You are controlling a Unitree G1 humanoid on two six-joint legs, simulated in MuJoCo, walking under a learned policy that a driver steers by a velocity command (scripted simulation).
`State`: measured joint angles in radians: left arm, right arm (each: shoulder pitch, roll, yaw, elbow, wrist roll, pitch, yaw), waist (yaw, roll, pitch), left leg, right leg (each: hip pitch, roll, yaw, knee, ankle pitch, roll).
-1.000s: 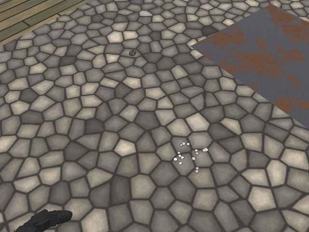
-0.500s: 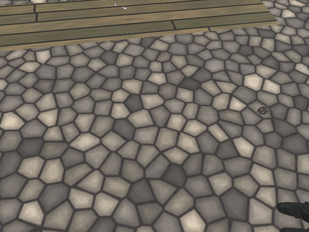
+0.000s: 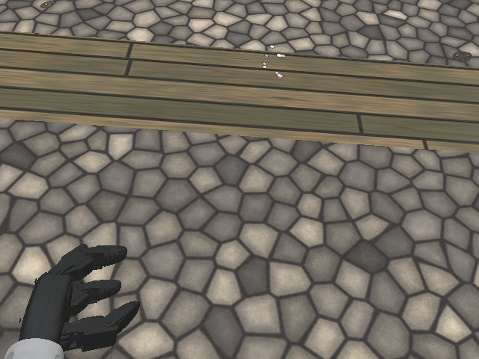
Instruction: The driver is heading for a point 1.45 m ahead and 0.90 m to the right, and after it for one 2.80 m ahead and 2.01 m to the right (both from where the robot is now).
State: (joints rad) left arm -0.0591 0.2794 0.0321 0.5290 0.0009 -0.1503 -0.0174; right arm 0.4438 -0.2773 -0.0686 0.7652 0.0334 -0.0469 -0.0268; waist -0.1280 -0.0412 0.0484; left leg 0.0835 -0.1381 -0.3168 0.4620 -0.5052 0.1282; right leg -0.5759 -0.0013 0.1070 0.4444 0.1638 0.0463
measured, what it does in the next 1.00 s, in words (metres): walks ahead, turning right: right foot, then left foot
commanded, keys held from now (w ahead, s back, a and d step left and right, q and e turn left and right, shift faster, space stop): e+shift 1.00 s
